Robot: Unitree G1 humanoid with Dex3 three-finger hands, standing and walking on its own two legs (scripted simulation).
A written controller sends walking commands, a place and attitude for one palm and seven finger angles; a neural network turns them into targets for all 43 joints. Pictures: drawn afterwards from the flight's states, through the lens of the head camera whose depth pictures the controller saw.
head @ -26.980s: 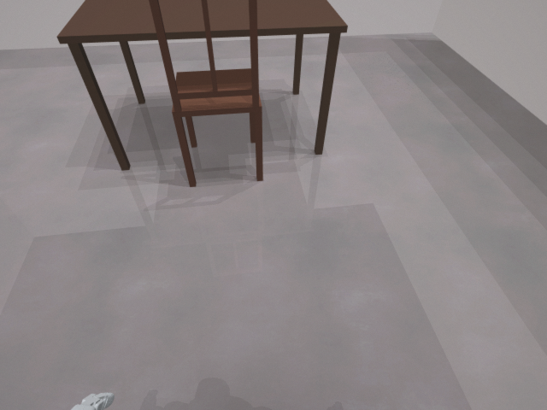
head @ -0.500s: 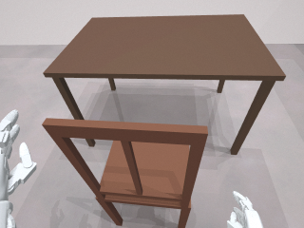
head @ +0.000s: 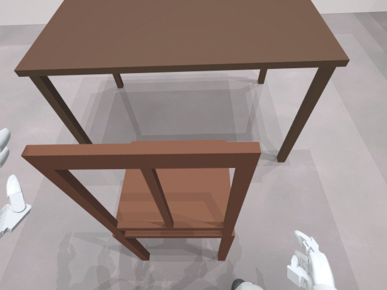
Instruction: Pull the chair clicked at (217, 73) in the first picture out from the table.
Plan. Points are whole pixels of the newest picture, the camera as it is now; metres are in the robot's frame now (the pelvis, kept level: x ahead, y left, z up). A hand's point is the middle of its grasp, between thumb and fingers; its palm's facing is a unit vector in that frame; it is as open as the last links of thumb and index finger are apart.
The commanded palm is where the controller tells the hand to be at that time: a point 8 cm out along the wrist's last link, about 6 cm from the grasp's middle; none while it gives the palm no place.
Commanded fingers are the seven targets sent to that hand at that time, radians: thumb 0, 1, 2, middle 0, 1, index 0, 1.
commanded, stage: step back with the hand held close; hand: left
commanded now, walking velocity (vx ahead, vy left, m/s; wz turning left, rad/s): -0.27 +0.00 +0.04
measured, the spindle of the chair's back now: (161, 202) +0.30 +0.10 -0.05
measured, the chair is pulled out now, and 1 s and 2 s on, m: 0.35 0.35 0.35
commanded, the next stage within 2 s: none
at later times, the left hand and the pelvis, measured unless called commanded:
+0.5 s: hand (4, 248) +0.16 +0.24 +0.16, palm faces +0.47 -0.73 -0.49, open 7.4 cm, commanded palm +0.09 +0.28 +0.18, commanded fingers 0.00 0.90 0.90 -0.20 -0.30 -0.20 -0.30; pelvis -0.05 -0.02 -0.01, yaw +1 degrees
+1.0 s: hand out of the picture +0.16 +0.25 +0.17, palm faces +0.48 -0.71 -0.52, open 7.4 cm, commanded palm +0.08 +0.29 +0.18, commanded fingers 0.00 0.90 0.90 -0.20 -0.30 -0.20 -0.30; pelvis -0.05 -0.02 -0.01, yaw +1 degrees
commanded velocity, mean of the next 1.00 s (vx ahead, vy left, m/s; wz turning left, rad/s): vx -0.34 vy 0.00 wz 0.01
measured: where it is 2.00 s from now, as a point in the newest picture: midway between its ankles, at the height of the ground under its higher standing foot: outside the picture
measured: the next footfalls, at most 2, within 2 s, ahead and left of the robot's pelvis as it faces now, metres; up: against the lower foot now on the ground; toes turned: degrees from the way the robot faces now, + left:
none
